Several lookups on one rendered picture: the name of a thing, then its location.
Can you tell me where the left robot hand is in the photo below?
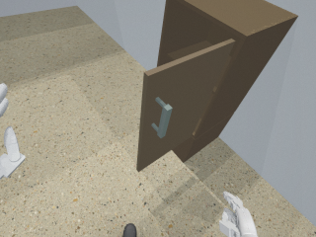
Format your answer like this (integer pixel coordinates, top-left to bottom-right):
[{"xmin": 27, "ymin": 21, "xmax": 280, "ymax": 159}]
[{"xmin": 0, "ymin": 83, "xmax": 26, "ymax": 180}]

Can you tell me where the cupboard door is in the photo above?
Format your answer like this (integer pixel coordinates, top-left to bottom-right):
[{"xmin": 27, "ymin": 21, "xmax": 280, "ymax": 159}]
[{"xmin": 136, "ymin": 39, "xmax": 235, "ymax": 172}]

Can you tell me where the handle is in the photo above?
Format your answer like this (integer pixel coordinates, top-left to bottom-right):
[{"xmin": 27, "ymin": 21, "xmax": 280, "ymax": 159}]
[{"xmin": 151, "ymin": 97, "xmax": 173, "ymax": 138}]

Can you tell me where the left robot foot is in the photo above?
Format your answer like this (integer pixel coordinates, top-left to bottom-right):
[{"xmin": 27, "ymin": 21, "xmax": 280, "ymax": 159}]
[{"xmin": 122, "ymin": 223, "xmax": 137, "ymax": 237}]

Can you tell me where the right robot hand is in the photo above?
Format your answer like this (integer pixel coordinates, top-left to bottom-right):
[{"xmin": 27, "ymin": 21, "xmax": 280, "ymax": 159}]
[{"xmin": 219, "ymin": 191, "xmax": 258, "ymax": 237}]

